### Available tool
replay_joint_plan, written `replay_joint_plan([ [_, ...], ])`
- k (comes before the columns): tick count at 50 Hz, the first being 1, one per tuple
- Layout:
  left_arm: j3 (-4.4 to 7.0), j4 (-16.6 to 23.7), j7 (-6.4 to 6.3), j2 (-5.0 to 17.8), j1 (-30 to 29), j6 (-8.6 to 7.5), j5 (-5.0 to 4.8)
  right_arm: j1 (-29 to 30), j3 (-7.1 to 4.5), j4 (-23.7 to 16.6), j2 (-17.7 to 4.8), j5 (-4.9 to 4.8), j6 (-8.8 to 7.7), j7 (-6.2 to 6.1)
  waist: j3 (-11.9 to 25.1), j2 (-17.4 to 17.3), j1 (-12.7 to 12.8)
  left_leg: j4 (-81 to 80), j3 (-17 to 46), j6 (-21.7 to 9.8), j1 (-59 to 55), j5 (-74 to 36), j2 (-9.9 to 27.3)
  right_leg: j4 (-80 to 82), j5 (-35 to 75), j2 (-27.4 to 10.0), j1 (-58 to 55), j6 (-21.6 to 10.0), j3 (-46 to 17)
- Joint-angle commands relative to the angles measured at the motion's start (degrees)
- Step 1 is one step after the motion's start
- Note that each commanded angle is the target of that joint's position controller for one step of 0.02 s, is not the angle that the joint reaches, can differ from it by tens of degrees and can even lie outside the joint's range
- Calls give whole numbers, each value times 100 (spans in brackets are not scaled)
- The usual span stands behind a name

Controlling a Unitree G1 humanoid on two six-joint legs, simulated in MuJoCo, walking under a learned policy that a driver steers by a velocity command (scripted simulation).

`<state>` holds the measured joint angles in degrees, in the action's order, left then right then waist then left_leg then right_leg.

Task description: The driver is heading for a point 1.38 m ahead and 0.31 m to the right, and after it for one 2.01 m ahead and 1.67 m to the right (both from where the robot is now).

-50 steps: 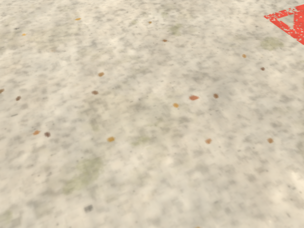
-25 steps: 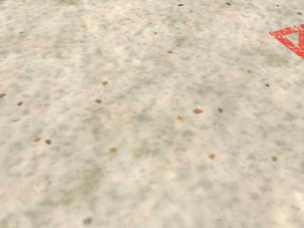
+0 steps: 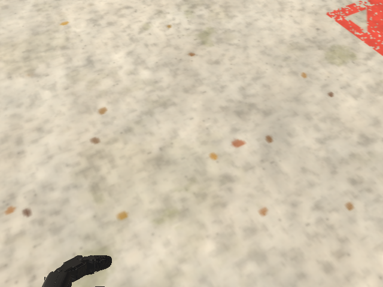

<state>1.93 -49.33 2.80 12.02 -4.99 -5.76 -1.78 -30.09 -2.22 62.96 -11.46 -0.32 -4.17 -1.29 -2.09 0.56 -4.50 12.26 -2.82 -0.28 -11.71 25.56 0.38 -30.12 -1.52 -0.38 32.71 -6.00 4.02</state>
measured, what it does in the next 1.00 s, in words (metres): walks ahead: right foot, then left foot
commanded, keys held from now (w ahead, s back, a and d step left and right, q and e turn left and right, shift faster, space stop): w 0.60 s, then w+e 0.40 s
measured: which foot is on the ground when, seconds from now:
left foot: down 0.00-0.04, up 0.06-0.54, down 0.56-1.00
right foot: up 0.00-0.00, down 0.02-0.56, up 0.58-1.00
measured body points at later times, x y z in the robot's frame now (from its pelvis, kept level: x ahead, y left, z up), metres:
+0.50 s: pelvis +0.30 +0.01 +0.02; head +0.32 +0.02 +0.47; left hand +0.25 +0.27 -0.13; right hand +0.50 -0.22 -0.08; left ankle +0.47 +0.14 -0.69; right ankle +0.16 -0.11 -0.72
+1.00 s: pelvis +0.57 +0.04 +0.02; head +0.59 +0.03 +0.47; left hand +0.77 +0.25 -0.10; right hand +0.53 -0.22 -0.12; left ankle +0.47 +0.14 -0.72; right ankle +0.74 -0.14 -0.67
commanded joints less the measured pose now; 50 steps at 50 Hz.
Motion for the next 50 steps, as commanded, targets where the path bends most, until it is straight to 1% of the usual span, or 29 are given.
replay_joint_plan([
  [1, 500, -364, -95, 1306, 2348, -3, 10, 325, -143, -391, -921, 64, 31, 3, 1278, -761, 1607, 3242, 109, -418, 1813, -5762, 1030, -245, -241, -264, -3734, -551, -496],
  [2, 620, -524, -123, 1846, 3159, 22, 166, -425, 86, -486, -71, 50, -80, 113, 2421, 775, 1241, 5824, 157, -26, 4167, -2138, -75, 185, -1536, -1976, -6037, -1614, -3487],
  [3, 471, -588, -123, 1406, 3084, 48, 165, -238, 66, -384, -202, -81, -282, 172, 2737, 969, 1285, 6823, 1099, -141, 4839, 505, -366, 1325, -2040, -2258, -5984, -1642, -5012],
  [4, 373, -507, -113, 1112, 2394, 15, 96, 437, -73, -657, -654, -257, -387, 180, 1590, 886, 1134, 7099, 1040, -273, 5431, 274, 23, 1472, -2038, -2010, -5083, -1261, -4086],
  [5, 285, -352, -103, 848, 1768, -19, 87, 893, -95, -805, -786, -285, -426, 133, 953, 353, 923, 6856, 859, -338, 5314, -294, 369, 1615, -1506, -1816, -3969, -1039, -3157],
  [6, 213, -319, -61, 629, 1399, -64, 144, 1077, -158, -823, -796, -212, -393, 65, 559, -1, 687, 6472, 740, -339, 4998, -679, 597, 1788, -927, -1590, -3008, -885, -2488],
  [7, 166, -344, -34, 482, 1240, -103, 204, 922, -201, -801, -704, -142, -299, 20, 422, 112, 432, 6137, 775, -349, 4541, -907, 796, 1952, -685, -1350, -2380, -754, -1969],
  [8, 153, -407, -16, 441, 1252, -110, 217, 752, -195, -775, -538, -122, -202, -1, 364, 262, 310, 5936, 766, -346, 4262, -966, 858, 2096, -671, -1221, -2016, -737, -1725],
  [9, 159, -476, -31, 489, 1352, -117, 201, 695, -189, -773, -421, -118, -130, -17, 261, 315, 256, 5752, 708, -320, 4192, -958, 893, 2227, -580, -1158, -1774, -778, -1525],
  [11, 189, -583, -114, 701, 1575, -128, 207, 1035, -216, -946, -481, -75, -63, -38, 21, 317, 231, 5287, 629, -195, 4484, -1287, 964, 2444, -411, -1131, -1570, -866, -1281],
  [13, 217, -643, -215, 862, 1837, -116, 208, 1595, -243, -1156, -586, -10, -67, -35, -111, 231, 344, 4577, 604, -60, 4992, -1919, 1018, 2522, -238, -1150, -1783, -879, -1193],
  [15, 222, -663, -279, 906, 2047, -80, 182, 2050, -228, -1293, -554, 1, -100, 11, -132, 190, 468, 3718, 529, -21, 5101, -2604, 948, 2501, -39, -1056, -2005, -752, -990],
  [18, 238, -723, -317, 1004, 2400, -47, 114, 2735, -163, -1455, -451, -44, -139, 96, -182, 191, 700, 2625, 274, -1, 4821, -3194, 677, 2474, -5, -958, -2239, -598, -713],
  [22, 278, -899, -333, 1057, 2849, 50, 55, 3343, -120, -1693, -509, -102, -170, 239, -323, 206, 875, 1974, 298, -95, 4992, -2905, 551, 2133, -15, -1287, -3114, -547, -770],
  [25, 339, -913, -358, 1161, 2792, 148, 53, 3153, -180, -1748, -726, -114, -222, 320, -165, 337, 627, 1713, 233, -326, 4559, -2245, 392, 1628, 773, -1516, -3602, -391, -831],
  [26, 346, -873, -359, 1189, 2649, 181, 59, 2717, -258, -1647, -877, -107, -237, 320, 104, 400, 345, 1624, 70, -437, 3896, -2115, 204, 1098, 1737, -1416, -3606, -293, -705],
  [27, 299, -834, -354, 1062, 2576, 213, 83, 1773, -406, -1349, -1137, -92, -240, 294, 664, 318, -86, 1593, -59, -601, 2651, -2153, 27, -8, 2412, -1099, -3345, -143, -460],
  [28, 194, -693, -351, 840, 2646, 215, 179, 676, -542, -1117, -1602, -19, -232, 243, 1565, -276, -411, 1733, 1037, -972, 854, -2185, 985, -1841, 1204, -735, -2216, 73, -155],
  [29, -40, -661, -278, 0, 3378, 76, 170, 274, -629, -951, -2046, 9, -210, 284, 2296, -1890, -9, 973, 3913, -1952, -1100, -1118, 2261, -3874, -2475, 404, 136, 445, -246],
  [30, 83, -722, -254, 596, 3059, -76, 19, 334, -458, -997, -1432, -11, -219, 293, 2314, -1377, -183, 490, 4481, -1827, -1114, -572, 2196, -4622, -3082, 202, 817, 346, -1083],
  [31, 173, -558, -246, 942, 2491, -157, -129, 876, -374, -1109, -1147, -15, -243, 267, 1465, -1039, -141, 495, 3498, -1507, -408, -932, 2054, -4771, -2650, -81, 1202, 226, -1079],
  [32, 179, -501, -291, 945, 2179, -166, -131, 1378, -312, -1237, -989, 22, -254, 254, 1057, -512, 24, 393, 2698, -1342, 443, -1622, 1877, -4559, -2110, -395, 983, 210, -954],
  [33, 224, -500, -334, 898, 2030, -117, -50, 1680, -265, -1256, -809, 62, -272, 266, 705, -327, 181, 210, 2112, -1228, 1176, -2090, 1675, -4173, -1776, -577, 721, 225, -935],
  [35, 256, -571, -339, 663, 2277, 72, -36, 1746, -211, -1155, -598, 133, -310, 280, 520, -528, 447, -130, 1435, -1094, 1817, -2304, 1441, -3771, -1437, -757, 155, 220, -1017],
  [37, 261, -566, -342, 495, 2287, 198, -49, 1605, -246, -1042, -718, 131, -337, 234, 309, -484, 527, -359, 991, -1121, 2032, -2559, 1413, -3528, -1224, -767, 250, 256, -1038],
  [39, 288, -438, -341, 501, 1979, 253, -13, 1502, -293, -987, -862, 151, -342, 158, 142, -374, 500, -487, 679, -1112, 1964, -2775, 1441, -3142, -737, -743, 665, 314, -1151],
  [42, 310, -272, -286, 487, 1575, 239, 35, 1446, -297, -963, -885, 152, -312, 66, 11, -359, 444, -576, 151, -981, 1819, -2925, 1352, -2285, 131, -647, 920, 377, -1138],
  [45, 259, -56, -189, 392, 999, 219, 70, 1328, -299, -943, -941, 113, -286, -2, -169, -335, 272, -676, -339, -842, 1763, -2921, 1275, -1415, 741, -585, 761, 372, -715],
  [50, 187, 413, -16, 297, 221, 228, 61, 828, -354, -780, -1054, 28, -113, -48, -430, -253, 30, -253, -701, -789, 682, -3592, 1590, -733, 273, -478, 1144, 212, -286],
])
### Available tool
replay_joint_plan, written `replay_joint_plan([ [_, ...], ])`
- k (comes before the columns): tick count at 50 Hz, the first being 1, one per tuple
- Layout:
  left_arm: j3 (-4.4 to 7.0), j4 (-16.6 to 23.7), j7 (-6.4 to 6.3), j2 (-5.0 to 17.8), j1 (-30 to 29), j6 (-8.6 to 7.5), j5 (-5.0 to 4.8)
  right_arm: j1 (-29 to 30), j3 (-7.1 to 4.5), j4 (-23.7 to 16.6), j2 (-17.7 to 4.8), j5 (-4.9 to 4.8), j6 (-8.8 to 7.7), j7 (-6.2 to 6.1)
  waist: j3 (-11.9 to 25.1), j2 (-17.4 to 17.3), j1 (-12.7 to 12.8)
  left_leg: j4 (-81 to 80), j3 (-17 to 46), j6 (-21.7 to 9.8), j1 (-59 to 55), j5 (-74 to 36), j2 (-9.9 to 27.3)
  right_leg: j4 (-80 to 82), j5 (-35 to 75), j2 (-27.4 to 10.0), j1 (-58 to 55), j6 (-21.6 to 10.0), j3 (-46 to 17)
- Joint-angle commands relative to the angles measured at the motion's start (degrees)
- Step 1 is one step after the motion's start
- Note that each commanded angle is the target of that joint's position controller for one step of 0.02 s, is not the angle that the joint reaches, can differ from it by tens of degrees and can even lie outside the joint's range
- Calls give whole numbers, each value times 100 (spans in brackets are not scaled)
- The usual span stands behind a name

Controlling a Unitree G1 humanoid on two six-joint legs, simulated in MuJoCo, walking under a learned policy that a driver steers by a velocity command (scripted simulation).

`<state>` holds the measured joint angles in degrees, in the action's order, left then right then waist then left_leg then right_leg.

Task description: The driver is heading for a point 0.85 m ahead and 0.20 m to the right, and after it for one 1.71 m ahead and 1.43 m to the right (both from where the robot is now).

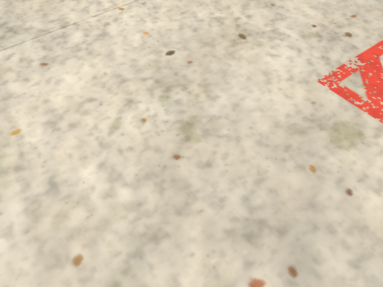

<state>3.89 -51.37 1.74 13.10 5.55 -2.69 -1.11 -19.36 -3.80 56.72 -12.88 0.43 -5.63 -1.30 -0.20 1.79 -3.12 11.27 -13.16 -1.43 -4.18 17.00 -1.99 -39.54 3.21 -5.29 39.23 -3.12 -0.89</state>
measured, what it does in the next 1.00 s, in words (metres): walks ahead, turning right: right foot, then left foot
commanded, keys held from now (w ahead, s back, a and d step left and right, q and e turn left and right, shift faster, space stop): w+e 0.52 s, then w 0.48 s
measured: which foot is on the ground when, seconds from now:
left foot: down 0.00-0.14, up 0.16-0.58, down 0.60-1.00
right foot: up 0.00-0.10, down 0.12-0.62, up 0.64-1.00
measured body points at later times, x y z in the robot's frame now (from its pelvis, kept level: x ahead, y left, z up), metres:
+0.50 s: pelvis +0.29 -0.05 +0.01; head +0.32 -0.08 +0.45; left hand +0.41 +0.21 -0.11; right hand +0.44 -0.35 -0.08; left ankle +0.52 +0.07 -0.69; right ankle +0.20 -0.11 -0.74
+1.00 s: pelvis +0.55 -0.11 +0.01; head +0.58 -0.12 +0.46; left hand +0.85 +0.02 -0.08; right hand +0.43 -0.36 -0.12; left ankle +0.53 +0.02 -0.74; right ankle +0.64 -0.32 -0.70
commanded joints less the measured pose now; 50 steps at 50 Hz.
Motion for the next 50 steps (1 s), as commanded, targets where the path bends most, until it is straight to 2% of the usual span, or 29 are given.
replay_joint_plan([
  [1, -3, 704, 132, 208, -885, -77, -18, -228, -214, -166, -956, -66, 78, -53, -615, -419, -71, 30, 262, -643, -217, -3144, 1884, 277, -463, 74, 437, -139, 323],
  [4, 154, 790, 207, 525, -366, -56, -42, 43, -285, -312, -1217, -113, 190, -114, -91, -790, 399, 1265, 18, -465, -317, -5961, 1894, 249, -1327, 621, -781, -452, 852],
  [5, 287, 661, 199, 776, 332, -49, -62, 169, -293, -369, -1289, -122, 231, -125, 298, -824, 797, 2224, -44, -364, -122, -6369, 1794, 418, -1332, 850, -1720, -616, 918],
  [6, 492, 442, 117, 1163, 1272, -30, -60, 274, -272, -446, -1285, -134, 221, -127, 793, -624, 1285, 3616, -112, -136, 714, -5587, 1542, 845, -981, 894, -3290, -867, 592],
  [7, 630, 322, -22, 1718, 1820, 20, -48, 115, -142, -649, -816, 40, 131, -85, 1296, 572, 1141, 5638, -53, 149, 2704, -1703, 943, 940, -1016, -400, -5070, -1402, -1602],
  [8, 585, 488, 4, 1885, 1719, -53, 2, -99, 37, -905, -376, -45, -130, 25, 2108, 1129, 734, 7133, 1242, 294, 4368, 1760, -153, 1983, -1650, -1488, -6276, -2420, -4778],
  [9, 450, 473, 8, 1412, 1776, -88, 56, 626, -69, -1055, -809, -268, -333, 113, 1804, 504, 1032, 7270, 1933, 129, 5050, 1424, 194, 2266, -1606, -1300, -6198, -2049, -4271],
  [10, 373, 493, -4, 1095, 1486, -136, 27, 870, -68, -1130, -857, -338, -417, 139, 1104, 297, 907, 6881, 1845, -8, 5200, 903, 463, 2236, -1265, -1070, -5458, -1788, -3282],
  [11, 315, 613, 6, 921, 998, -167, -2, 887, -91, -1056, -839, -219, -423, 90, 677, -250, 592, 6320, 1810, -6, 4844, 508, 722, 2284, -802, -790, -4496, -1563, -2620],
  [12, 254, 721, -4, 733, 669, -178, 10, 859, -166, -1029, -939, -90, -358, 47, 455, -272, 386, 5871, 1784, 53, 4410, 305, 873, 2388, -319, -597, -3774, -1453, -2175],
  [13, 219, 793, -30, 677, 554, -179, 46, 760, -195, -1045, -940, -58, -263, 49, 400, -183, 229, 5666, 1801, 116, 4058, 184, 955, 2519, -118, -491, -3321, -1442, -2011],
  [15, 253, 817, -97, 855, 636, -196, 30, 780, -186, -1140, -794, 1, -133, 34, 294, -121, 141, 5143, 1689, 298, 3882, 24, 954, 2659, 292, -388, -2839, -1475, -1768],
  [18, 313, 806, -218, 1095, 937, -185, 8, 1437, -135, -1400, -669, 53, -71, 6, 88, 1, 318, 3927, 1552, 495, 3982, -928, 779, 2716, 397, -143, -2530, -1324, -1412],
  [21, 310, 790, -259, 1078, 1181, -122, -25, 2054, -57, -1589, -522, 6, -106, 69, 20, 225, 587, 2549, 1497, 472, 3602, -1989, 458, 2591, -153, 123, -2401, -1036, -1236],
  [25, 301, 715, -270, 1040, 1495, -67, -61, 2460, -77, -1821, -711, -94, -180, 173, 21, 361, 746, 1799, 1638, 379, 3373, -2100, 263, 2206, -662, -99, -2836, -915, -1760],
  [28, 297, 730, -318, 1021, 1493, -23, -11, 2161, -131, -1797, -914, -97, -282, 248, 98, 559, 556, 1572, 1647, 156, 3075, -1548, 267, 1694, -478, -352, -3349, -808, -2140],
  [29, 271, 747, -320, 955, 1440, -16, 3, 1762, -166, -1689, -967, -64, -317, 249, 223, 602, 339, 1370, 1522, 11, 2562, -1545, 211, 1391, -42, -250, -3378, -715, -2092],
  [30, 199, 793, -295, 764, 1403, -33, 34, 1148, -243, -1549, -1147, 21, -350, 230, 664, 510, 61, 1399, 1624, -225, 1568, -1589, 397, 616, 389, 49, -3212, -554, -1864],
  [31, 93, 901, -277, 537, 1448, -48, 136, 224, -309, -1452, -1451, 88, -343, 202, 1473, -104, -282, 1553, 2609, -599, 85, -1511, 1314, -980, -554, 434, -2454, -340, -1382],
  [32, 15, 895, -259, 231, 2445, -114, -77, -343, -440, -1109, -1832, 98, -262, 263, 2014, -2295, 123, 893, 5356, -1564, -1574, -219, 2429, -2750, -3429, 1203, -410, 45, -859],
  [33, 81, 757, -267, 796, 2330, -139, -135, -239, -300, -1204, -1251, -78, -243, 299, 1581, -1604, -30, 591, 5827, -1451, -1450, 1079, 2439, -3445, -3592, 842, 339, 61, -1160],
  [34, 146, 865, -254, 1068, 1602, -144, -111, 84, -213, -1274, -926, -111, -207, 282, 801, -943, -172, 535, 4928, -1201, -738, 1033, 2199, -3579, -3057, 658, 571, 59, -1082],
  [35, 132, 973, -266, 1007, 1182, -150, -40, 411, -166, -1344, -890, -41, -159, 278, 421, -455, -62, 448, 4269, -1086, -12, 396, 1976, -3440, -2653, 445, 409, 64, -837],
  [36, 139, 1060, -257, 936, 932, -178, 47, 589, -134, -1326, -811, -5, -132, 277, 126, -377, 42, 323, 3830, -1099, 536, -270, 1789, -3085, -2384, 270, 317, 69, -746],
  [37, 146, 1085, -233, 856, 967, -180, 53, 651, -89, -1316, -742, 42, -138, 267, 120, -539, 202, 219, 3481, -1059, 850, -722, 1625, -2819, -2219, 86, 31, 59, -670],
  [40, 83, 1109, -208, 580, 987, -142, 44, 498, -94, -1187, -801, -37, -165, 261, 149, -727, 278, -60, 2921, -1170, 1103, -1428, 1485, -2132, -2092, -62, -143, 150, -397],
  [43, -2, 1301, -195, 441, 431, -154, 82, 338, -162, -1096, -1068, -79, -119, 198, 61, -595, 161, -280, 2507, -1197, 1126, -1753, 1475, -1082, -1368, -137, -45, 266, -248],
  [47, -56, 1426, -120, 392, -214, -197, 39, 56, -167, -967, -1175, -149, -34, 174, -67, -637, -64, -283, 1930, -991, 1190, -1823, 1264, 199, -320, 66, -517, 310, -13],
  [50, -53, 1581, -49, 458, -647, -221, -9, -254, -162, -818, -1212, -185, 37, 179, -187, -673, -193, -137, 1958, -943, 899, -1759, 1445, 632, -297, 182, -618, 252, 49],
])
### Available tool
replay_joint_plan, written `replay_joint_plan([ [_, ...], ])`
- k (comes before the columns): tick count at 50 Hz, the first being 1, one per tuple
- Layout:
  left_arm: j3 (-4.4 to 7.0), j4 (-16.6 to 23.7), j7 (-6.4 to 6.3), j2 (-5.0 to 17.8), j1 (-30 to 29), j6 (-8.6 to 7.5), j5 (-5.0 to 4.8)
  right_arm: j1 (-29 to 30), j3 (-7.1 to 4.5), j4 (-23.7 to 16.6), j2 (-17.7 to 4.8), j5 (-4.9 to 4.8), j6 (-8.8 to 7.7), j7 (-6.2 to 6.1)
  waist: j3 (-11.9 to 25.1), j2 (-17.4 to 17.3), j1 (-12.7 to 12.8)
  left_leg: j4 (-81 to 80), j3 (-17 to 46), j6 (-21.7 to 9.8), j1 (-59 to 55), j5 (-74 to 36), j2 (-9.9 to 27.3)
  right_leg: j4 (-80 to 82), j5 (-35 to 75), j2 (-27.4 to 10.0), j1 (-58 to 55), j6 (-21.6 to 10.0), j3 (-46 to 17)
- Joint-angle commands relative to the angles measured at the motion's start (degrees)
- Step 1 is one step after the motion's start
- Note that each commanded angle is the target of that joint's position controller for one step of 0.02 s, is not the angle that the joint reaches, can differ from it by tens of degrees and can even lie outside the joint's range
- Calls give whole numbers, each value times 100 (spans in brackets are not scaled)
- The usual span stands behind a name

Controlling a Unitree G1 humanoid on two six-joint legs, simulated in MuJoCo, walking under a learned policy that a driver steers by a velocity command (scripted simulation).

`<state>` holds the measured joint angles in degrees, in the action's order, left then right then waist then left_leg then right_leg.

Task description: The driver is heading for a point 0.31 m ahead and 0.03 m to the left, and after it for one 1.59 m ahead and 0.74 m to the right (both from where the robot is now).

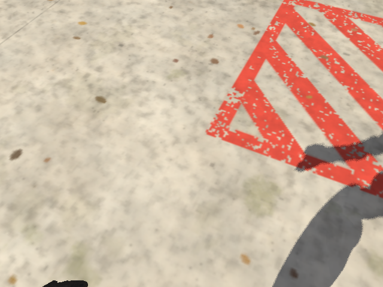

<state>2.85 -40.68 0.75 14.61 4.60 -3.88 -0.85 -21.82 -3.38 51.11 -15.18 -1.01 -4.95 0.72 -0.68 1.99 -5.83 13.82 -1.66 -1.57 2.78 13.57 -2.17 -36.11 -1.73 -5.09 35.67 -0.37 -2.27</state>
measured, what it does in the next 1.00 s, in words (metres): walks ahead, turning right: right foot, then left foot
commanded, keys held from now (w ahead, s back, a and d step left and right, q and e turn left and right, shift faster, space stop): w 0.12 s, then w+e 0.88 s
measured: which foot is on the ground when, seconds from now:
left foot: down 0.00-0.14, up 0.16-0.58, down 0.60-1.00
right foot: up 0.00-0.10, down 0.12-0.62, up 0.64-1.00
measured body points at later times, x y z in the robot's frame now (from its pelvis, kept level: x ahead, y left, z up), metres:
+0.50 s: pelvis +0.26 -0.05 +0.00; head +0.29 -0.06 +0.45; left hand +0.30 +0.24 -0.11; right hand +0.46 -0.31 -0.09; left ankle +0.46 +0.10 -0.70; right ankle +0.19 -0.14 -0.75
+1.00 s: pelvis +0.51 -0.08 -0.01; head +0.54 -0.10 +0.44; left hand +0.81 +0.05 -0.09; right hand +0.41 -0.36 -0.13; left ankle +0.46 +0.07 -0.75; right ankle +0.60 -0.28 -0.70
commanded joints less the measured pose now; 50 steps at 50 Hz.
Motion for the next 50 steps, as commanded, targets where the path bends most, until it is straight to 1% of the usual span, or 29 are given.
replay_joint_plan([
  [1, 57, 565, 77, 345, -645, -115, -43, -42, -208, -224, -1003, -50, -3, -26, -180, -717, 88, -312, 846, -898, 63, -1449, 1551, 404, 53, 186, -264, -86, 190],
  [3, 97, 599, 118, 474, -582, -144, -43, -10, -235, -184, -1101, -67, 57, -48, -155, -785, 244, -56, 885, -800, -170, -1787, 1693, 641, -280, 256, -529, -244, 223],
  [4, 153, 522, 118, 577, -268, -156, -22, 97, -242, -191, -1152, -77, 86, -63, 3, -789, 484, 310, 775, -708, -174, -2434, 1640, 837, -303, 377, -1056, -348, 339],
  [5, 271, 309, 87, 781, 392, -152, 17, 120, -211, -197, -1082, -80, 105, -78, 409, -687, 808, 1091, 531, -574, -36, -3210, 1399, 980, -277, 515, -2043, -496, 456],
  [6, 404, 78, 30, 1115, 1393, -145, 66, 181, -115, -295, -871, 2, 95, -94, 1112, -435, 1237, 2437, 261, -353, 743, -2805, 1117, 781, -142, 3, -3571, -785, -76],
  [7, 543, -34, -3, 1740, 2064, -87, 134, -247, 55, -495, -369, 102, -20, -89, 1887, 875, 1198, 4680, -166, 84, 2970, -643, 290, 946, -670, -1388, -5658, -1608, -2423],
  [8, 453, -104, 32, 1469, 2243, -65, 31, -203, 46, -473, -481, 77, -152, -64, 2192, 1316, 1229, 5600, 528, 92, 3916, 1941, 81, 1736, -1325, -1695, -5870, -1919, -3984],
  [9, 334, -56, 52, 1166, 1858, -68, -3, 217, -68, -607, -889, -55, -228, -18, 1377, 898, 1173, 5998, 652, 24, 4467, 1670, 424, 1848, -1714, -1469, -5283, -1698, -3420],
  [10, 274, 34, 60, 992, 1455, -61, 10, 588, -58, -696, -893, -64, -255, -10, 829, 539, 1048, 5829, 515, -27, 4451, 1144, 651, 1940, -1465, -1205, -4481, -1549, -2705],
  [11, 238, 82, 80, 871, 1127, -53, 55, 732, -67, -722, -846, 37, -250, -27, 454, 197, 871, 5453, 477, 4, 4205, 750, 797, 2117, -1027, -991, -3704, -1484, -2268],
  [12, 195, 135, 90, 738, 910, -65, 98, 700, -99, -722, -823, 108, -204, -42, 303, 212, 663, 5097, 531, 39, 3818, 494, 929, 2289, -610, -805, -3149, -1429, -1974],
  [14, 211, 141, 73, 733, 797, -86, 85, 594, -81, -726, -652, 139, -108, -42, 267, 319, 459, 4687, 495, 162, 3366, 263, 932, 2536, -222, -620, -2590, -1491, -1671],
  [16, 265, 76, 5, 883, 903, -115, 42, 862, -64, -847, -591, 171, -55, -75, 167, 261, 446, 4118, 445, 309, 3364, -174, 869, 2663, 12, -526, -2339, -1539, -1390],
  [21, 345, -117, -131, 1087, 1424, -61, -26, 2008, 28, -1179, -415, 126, -102, -17, -37, 183, 815, 2207, 455, 424, 2917, -1692, 535, 2571, -177, -275, -2118, -1262, -1058],
  [24, 357, -223, -155, 1115, 1755, -11, -81, 2448, 15, -1354, -519, 54, -149, 43, -68, 198, 953, 1726, 541, 400, 2694, -1741, 395, 2305, -464, -396, -2347, -1207, -1340],
  [26, 361, -243, -179, 1111, 1823, 32, -77, 2484, -33, -1408, -665, 42, -193, 74, -45, 269, 903, 1444, 616, 317, 2492, -1450, 357, 2001, -612, -494, -2604, -1114, -1637],
  [28, 368, -225, -195, 1102, 1772, 93, -50, 2168, -93, -1356, -779, 39, -238, 76, 60, 420, 702, 1245, 520, 178, 1967, -1016, 303, 1581, -476, -472, -2707, -993, -1835],
  [29, 322, -201, -195, 959, 1752, 115, -34, 1707, -163, -1231, -881, 60, -253, 47, 280, 405, 476, 1048, 440, 41, 1259, -940, 311, 1151, -312, -242, -2591, -860, -1765],
  [30, 215, -100, -176, 667, 1673, 102, 11, 969, -248, -1142, -1120, 157, -281, 0, 902, 154, 125, 1200, 920, -258, -10, -900, 903, -13, -457, 109, -2086, -662, -1476],
  [31, 97, 71, -179, 273, 2084, 39, -6, 179, -387, -1046, -1632, 230, -229, -52, 1796, -1098, 58, 1132, 2684, -913, -2093, -536, 2210, -1987, -1905, 825, -388, -257, -655],
  [32, 91, 166, -176, 450, 2374, -30, -115, -77, -387, -894, -1534, 132, -150, -2, 2035, -2191, 167, 551, 4536, -1387, -2507, 714, 2833, -3232, -3353, 783, 852, -141, -573],
  [33, 227, 85, -179, 960, 2024, -6, -174, 215, -257, -998, -1023, 94, -127, -10, 1261, -1354, 92, 389, 3983, -1173, -1870, 1255, 2593, -3749, -2918, 450, 1206, -101, -751],
  [34, 260, 145, -174, 1038, 1587, 40, -132, 496, -188, -1035, -790, 105, -96, -21, 719, -900, 112, 323, 3070, -954, -1148, 924, 2336, -3762, -2440, 250, 1169, -79, -575],
  [35, 266, 190, -168, 955, 1402, 79, -87, 797, -137, -1030, -652, 143, -76, -14, 367, -725, 263, 144, 2464, -868, -479, 401, 2070, -3538, -2084, 95, 953, -53, -492],
  [36, 285, 222, -149, 863, 1321, 126, -66, 993, -100, -1009, -527, 172, -75, -15, 131, -831, 403, -29, 1998, -816, -19, -3, 1882, -3294, -1853, -60, 768, -49, -487],
  [38, 247, 273, -107, 610, 1327, 218, -88, 1101, -132, -946, -564, 176, -122, -17, 0, -951, 532, -338, 1364, -832, 478, -532, 1748, -3077, -1588, -183, 436, -15, -362],
  [40, 225, 405, -99, 511, 1151, 262, -57, 1062, -196, -864, -714, 158, -171, -26, -38, -772, 558, -489, 947, -937, 507, -1066, 1798, -2755, -1275, -226, 544, 43, -349],
  [46, 135, 692, 96, 371, 248, 198, -40, 874, -290, -691, -1015, 106, -97, -90, -183, -563, 288, -547, -251, -765, 228, -1655, 1670, -917, 225, -137, 276, -8, 37],
  [50, 143, 969, 215, 447, -297, 218, -58, 600, -366, -554, -1242, -16, 18, -96, -385, -561, 172, -393, -552, -612, -325, -1792, 1883, -237, -73, -27, 181, -212, 303],
])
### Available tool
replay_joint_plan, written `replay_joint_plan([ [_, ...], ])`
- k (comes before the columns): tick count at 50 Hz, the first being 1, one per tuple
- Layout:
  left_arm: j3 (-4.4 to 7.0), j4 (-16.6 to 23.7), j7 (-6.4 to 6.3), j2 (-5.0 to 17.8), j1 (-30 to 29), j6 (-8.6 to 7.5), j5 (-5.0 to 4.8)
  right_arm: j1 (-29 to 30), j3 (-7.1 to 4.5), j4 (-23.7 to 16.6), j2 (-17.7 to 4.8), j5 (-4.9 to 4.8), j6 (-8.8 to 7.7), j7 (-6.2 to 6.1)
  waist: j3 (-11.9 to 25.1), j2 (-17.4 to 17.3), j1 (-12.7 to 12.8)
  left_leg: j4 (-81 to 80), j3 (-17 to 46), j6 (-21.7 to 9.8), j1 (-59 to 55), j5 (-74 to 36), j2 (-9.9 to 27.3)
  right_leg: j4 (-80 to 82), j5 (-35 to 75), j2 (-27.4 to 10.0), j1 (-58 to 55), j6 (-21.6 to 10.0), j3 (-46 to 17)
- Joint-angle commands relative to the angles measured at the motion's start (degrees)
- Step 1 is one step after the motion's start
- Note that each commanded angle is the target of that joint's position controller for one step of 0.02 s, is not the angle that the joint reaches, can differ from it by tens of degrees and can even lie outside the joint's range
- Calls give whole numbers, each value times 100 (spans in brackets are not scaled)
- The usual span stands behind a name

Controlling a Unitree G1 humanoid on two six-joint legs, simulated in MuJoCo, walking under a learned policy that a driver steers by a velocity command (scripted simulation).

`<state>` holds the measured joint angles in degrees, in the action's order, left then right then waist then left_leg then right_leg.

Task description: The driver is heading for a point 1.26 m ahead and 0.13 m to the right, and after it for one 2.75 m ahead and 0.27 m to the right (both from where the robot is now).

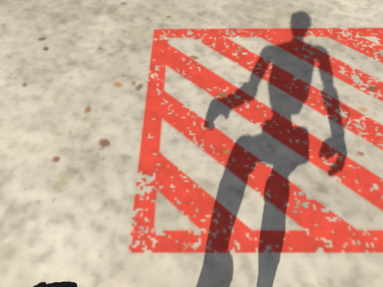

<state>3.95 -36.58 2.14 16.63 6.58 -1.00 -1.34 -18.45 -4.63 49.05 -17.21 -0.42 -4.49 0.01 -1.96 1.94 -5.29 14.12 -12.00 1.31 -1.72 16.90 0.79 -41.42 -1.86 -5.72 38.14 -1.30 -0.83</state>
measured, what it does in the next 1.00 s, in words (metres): walks ahead, turning right: right foot, then left foot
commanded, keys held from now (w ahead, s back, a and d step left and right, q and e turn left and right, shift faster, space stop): w+e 0.30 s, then w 0.70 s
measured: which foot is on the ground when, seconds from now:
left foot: down 0.00-0.10, up 0.12-0.60, down 0.62-1.00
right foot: up 0.00-0.08, down 0.10-0.64, up 0.66-1.00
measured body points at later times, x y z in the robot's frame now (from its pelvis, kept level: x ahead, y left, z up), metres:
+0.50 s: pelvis +0.27 -0.06 +0.00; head +0.30 -0.08 +0.45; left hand +0.40 +0.21 -0.10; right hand +0.43 -0.34 -0.08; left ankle +0.50 +0.06 -0.69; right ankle +0.18 -0.13 -0.74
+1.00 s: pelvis +0.56 -0.09 +0.01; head +0.59 -0.09 +0.46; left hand +0.82 +0.08 -0.08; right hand +0.49 -0.36 -0.12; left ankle +0.51 +0.02 -0.74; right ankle +0.69 -0.30 -0.69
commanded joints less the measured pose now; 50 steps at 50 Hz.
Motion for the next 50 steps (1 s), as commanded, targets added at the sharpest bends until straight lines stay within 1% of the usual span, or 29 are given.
replay_joint_plan([
  [1, 59, 609, 95, 304, -518, -61, 4, 246, -265, -329, -1103, -109, 10, -27, -252, -577, 165, -243, 399, -852, -37, -2551, 1632, 396, -330, 120, -160, -210, 258],
  [3, 182, 600, 95, 533, -160, -29, 43, 277, -321, -337, -1284, -166, 86, -54, 88, -735, 474, 662, 156, -729, -214, -4470, 1598, 507, -929, 511, -930, -451, 600],
  [4, 318, 410, 73, 740, 591, -14, 35, 351, -316, -356, -1287, -191, 136, -71, 488, -666, 931, 1699, -47, -605, -27, -5113, 1441, 821, -772, 801, -1953, -630, 768],
  [5, 528, 108, -14, 1127, 1630, 28, 12, 249, -233, -388, -1086, -120, 136, -98, 1028, -419, 1388, 3152, -146, -379, 913, -4546, 1207, 952, -548, 887, -3636, -859, 512],
  [6, 657, 62, -119, 1843, 1870, 38, -54, -185, 18, -683, -348, 198, 57, -47, 1449, 1196, 991, 5353, -63, -5, 3415, 145, 465, 1080, -691, -660, -5658, -1663, -2156],
  [7, 558, 302, -72, 1770, 1916, -74, -38, 19, 105, -856, -362, 88, -167, 14, 2504, 1150, 1054, 6456, 1348, 37, 4499, 1918, -211, 2189, -1958, -1398, -6328, -2393, -4726],
  [8, 416, 226, -21, 1316, 1828, -170, 20, 761, -28, -998, -863, -177, -290, 65, 1853, 438, 1292, 6578, 1666, -81, 5068, 1374, 91, 2472, -1811, -1258, -5956, -1990, -4087],
  [9, 359, 187, -22, 1160, 1586, -226, 28, 921, 1, -1064, -809, -194, -358, 63, 1219, 317, 1111, 6166, 1605, -178, 5066, 849, 300, 2460, -1403, -1046, -5183, -1795, -3353],
  [10, 292, 240, -38, 974, 1164, -235, 25, 879, 0, -971, -776, -48, -365, 13, 858, -46, 837, 5705, 1623, -152, 4694, 471, 517, 2449, -862, -804, -4352, -1613, -2759],
  [11, 236, 323, -59, 832, 846, -232, 73, 777, -41, -931, -827, 45, -320, -8, 667, 35, 600, 5325, 1652, -111, 4235, 230, 649, 2543, -329, -616, -3676, -1537, -2351],
  [12, 212, 396, -81, 783, 683, -230, 121, 698, -57, -921, -827, 64, -249, 7, 604, 143, 462, 5163, 1658, -68, 3920, 81, 684, 2682, -104, -496, -3269, -1524, -2193],
  [15, 233, 314, -175, 860, 737, -275, 93, 773, -17, -941, -599, 134, -103, 2, 466, 72, 395, 4496, 1514, 164, 3727, -346, 571, 2866, 491, -314, -2667, -1580, -1749],
  [20, 194, 2, -281, 821, 1142, -273, 70, 1684, 131, -1111, -280, 88, -115, 84, 190, 225, 798, 2485, 1411, 262, 3466, -2180, 344, 2902, 126, -29, -2524, -1202, -1127],
  [23, 202, -212, -271, 897, 1454, -282, 40, 2128, 137, -1246, -342, 6, -171, 168, -3, 232, 1007, 1935, 1417, 144, 3365, -2462, 242, 2827, -217, -233, -2749, -1171, -1296],
  [26, 205, -378, -279, 895, 1638, -232, 32, 2264, 97, -1359, -473, 9, -222, 241, -104, 272, 1025, 1576, 1454, -93, 3586, -1961, 192, 2487, 28, -534, -3426, -1118, -1591],
  [28, 223, -445, -292, 928, 1629, -178, 43, 2066, 64, -1347, -540, 9, -244, 258, -89, 407, 907, 1460, 1369, -268, 3375, -1459, 124, 2259, 577, -649, -3721, -1019, -1699],
  [29, 223, -443, -293, 937, 1535, -153, 39, 1763, 21, -1283, -602, 19, -258, 244, 43, 453, 720, 1325, 1222, -385, 2929, -1307, 2, 1954, 1277, -574, -3762, -938, -1635],
  [30, 183, -425, -291, 850, 1456, -136, 54, 1148, -72, -1111, -752, 50, -272, 211, 454, 360, 404, 1194, 1108, -555, 2022, -1462, -94, 1235, 2099, -279, -3692, -803, -1401],
  [31, 91, -316, -294, 665, 1399, -134, 121, 238, -150, -983, -1012, 117, -285, 182, 1283, 79, 6, 1474, 1747, -915, 471, -1768, 566, -114, 1647, 38, -2984, -597, -1124],
  [32, -25, -290, -292, 280, 2145, -216, 43, -495, -292, -827, -1484, 172, -237, 174, 2195, -1326, 88, 1242, 4108, -1827, -1734, -808, 1799, -2316, -579, 934, -894, -90, -587],
  [33, -39, -311, -274, 434, 2090, -293, 16, -685, -194, -698, -1093, 6, -207, 230, 2203, -1784, 13, 369, 5584, -1956, -2004, 479, 2132, -3075, -3091, 1080, 155, -35, -923],
  [34, 70, -237, -247, 835, 1516, -320, -73, -341, -95, -735, -780, -64, -179, 204, 1261, -1137, -34, 244, 4998, -1696, -1320, 1127, 2022, -3437, -2774, 720, 663, -62, -969],
  [35, 55, -124, -240, 834, 1056, -336, -51, 42, -43, -818, -673, -9, -129, 177, 722, -658, 73, 141, 4285, -1515, -514, 888, 1802, -3276, -2294, 420, 625, -89, -679],
  [36, 59, -63, -232, 766, 795, -347, 39, 301, 8, -828, -562, 50, -103, 179, 274, -458, 215, -51, 3774, -1474, 234, 378, 1561, -2866, -1952, 232, 510, -81, -540],
  [37, 82, -91, -230, 704, 840, -330, 83, 447, 55, -848, -454, 105, -126, 175, 169, -568, 391, -187, 3423, -1406, 666, -113, 1373, -2531, -1682, 44, 204, -74, -539],
  [38, 69, -150, -222, 601, 977, -301, 75, 513, 69, -844, -426, 113, -141, 178, 175, -696, 491, -312, 3162, -1392, 911, -471, 1230, -2348, -1543, -18, -58, -39, -494],
  [41, 14, -142, -240, 383, 898, -255, 112, 410, 27, -731, -599, 41, -195, 148, 153, -691, 546, -546, 2567, -1517, 1091, -1477, 1151, -1759, -1155, -100, -13, 121, -324],
  [46, -85, 52, -176, 162, -41, -355, 117, 52, -9, -532, -777, -30, -109, 68, 35, -556, 235, -614, 1749, -1285, 958, -2138, 869, 91, 425, 5, -171, 215, -99],
  [50, -104, 241, -53, 164, -732, -421, 42, -416, -22, -308, -862, -75, -12, 46, -139, -554, -19, -492, 1752, -1247, 533, -1997, 1068, 886, 740, 191, -294, 155, 4],
])
Keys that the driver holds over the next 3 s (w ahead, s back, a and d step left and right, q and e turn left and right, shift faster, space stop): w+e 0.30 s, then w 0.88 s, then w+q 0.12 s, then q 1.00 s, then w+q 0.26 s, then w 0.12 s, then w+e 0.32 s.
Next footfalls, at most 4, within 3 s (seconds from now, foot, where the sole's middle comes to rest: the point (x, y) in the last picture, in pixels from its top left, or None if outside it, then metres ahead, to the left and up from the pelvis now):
0.10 right None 0.22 -0.13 -0.77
0.62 left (184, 263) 0.55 0.01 -0.77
1.14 right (259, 200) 0.77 -0.30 -0.77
1.62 left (209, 148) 1.04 -0.14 -0.77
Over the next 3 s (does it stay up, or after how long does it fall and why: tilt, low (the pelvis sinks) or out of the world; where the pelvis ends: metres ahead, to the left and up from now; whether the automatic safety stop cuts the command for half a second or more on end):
stays up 1.16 -0.13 -0.03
